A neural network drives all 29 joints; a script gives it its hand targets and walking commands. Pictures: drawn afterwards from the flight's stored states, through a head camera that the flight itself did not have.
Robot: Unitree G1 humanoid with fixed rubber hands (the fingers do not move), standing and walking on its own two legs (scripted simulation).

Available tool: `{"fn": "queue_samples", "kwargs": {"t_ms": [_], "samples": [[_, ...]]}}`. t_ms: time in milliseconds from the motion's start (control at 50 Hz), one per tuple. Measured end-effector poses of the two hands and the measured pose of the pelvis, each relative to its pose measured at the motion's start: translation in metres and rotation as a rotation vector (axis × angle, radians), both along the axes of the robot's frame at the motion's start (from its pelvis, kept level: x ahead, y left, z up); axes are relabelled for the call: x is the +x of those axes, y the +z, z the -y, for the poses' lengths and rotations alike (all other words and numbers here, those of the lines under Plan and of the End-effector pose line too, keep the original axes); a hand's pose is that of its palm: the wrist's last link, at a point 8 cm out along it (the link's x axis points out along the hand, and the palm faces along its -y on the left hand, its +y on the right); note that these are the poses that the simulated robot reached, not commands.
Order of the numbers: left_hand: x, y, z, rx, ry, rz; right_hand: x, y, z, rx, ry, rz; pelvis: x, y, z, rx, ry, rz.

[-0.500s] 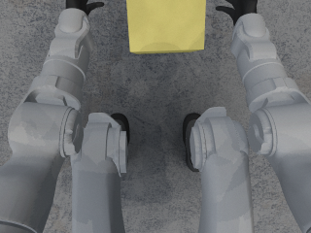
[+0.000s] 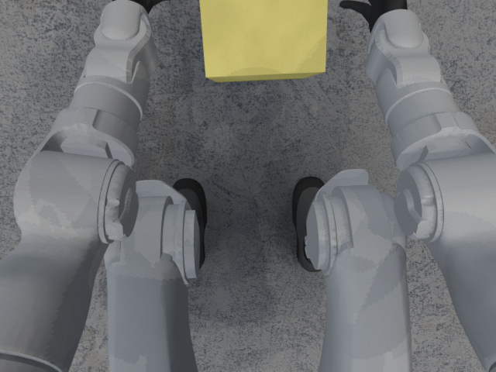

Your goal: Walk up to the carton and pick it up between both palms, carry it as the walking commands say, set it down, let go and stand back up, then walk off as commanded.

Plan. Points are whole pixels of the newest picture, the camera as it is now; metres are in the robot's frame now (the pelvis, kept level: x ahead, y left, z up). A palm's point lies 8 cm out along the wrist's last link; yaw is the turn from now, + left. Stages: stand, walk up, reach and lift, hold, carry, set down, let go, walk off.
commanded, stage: reach and lift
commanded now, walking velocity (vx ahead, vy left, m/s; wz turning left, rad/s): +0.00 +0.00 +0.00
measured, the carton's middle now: (260, 21) +0.52 -0.03 -0.29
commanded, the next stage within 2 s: none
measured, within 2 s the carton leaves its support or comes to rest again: leaves its support in 0.64 s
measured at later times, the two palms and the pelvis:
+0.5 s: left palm out of the picture +0.54 +0.09 -0.18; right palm out of the picture +0.52 -0.16 -0.19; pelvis +0.01 +0.00 -0.01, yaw +0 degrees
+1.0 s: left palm out of the picture +0.53 +0.09 -0.17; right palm (374, 5) +0.51 -0.16 -0.19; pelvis +0.01 +0.00 +0.00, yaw -1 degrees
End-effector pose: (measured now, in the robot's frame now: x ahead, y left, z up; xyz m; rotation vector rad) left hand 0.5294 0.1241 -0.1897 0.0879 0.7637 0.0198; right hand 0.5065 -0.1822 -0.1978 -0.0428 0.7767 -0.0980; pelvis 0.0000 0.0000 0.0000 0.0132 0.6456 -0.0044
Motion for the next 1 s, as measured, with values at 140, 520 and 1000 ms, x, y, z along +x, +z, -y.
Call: {"fn": "queue_samples", "kwargs": {"t_ms": [140, 520, 1000], "samples": [[0.004, 0.002, 0.017, -0.022, -0.027, 0.006, 0.006, 0.002, -0.011, 0.013, 0.02, 0.006, 0.0, 0.001, 0.0, -0.001, -0.003, 0.001], [0.011, 0.009, 0.03, -0.028, -0.022, -0.029, 0.015, 0.007, -0.02, 0.014, 0.054, -0.04, 0.008, -0.007, -0.003, -0.006, 0.0, 0.012], [0.006, 0.02, 0.033, -0.03, 0.003, -0.035, 0.004, 0.012, -0.019, 0.005, 0.034, -0.07, 0.015, -0.002, -0.004, -0.009, -0.01, -0.028]]}}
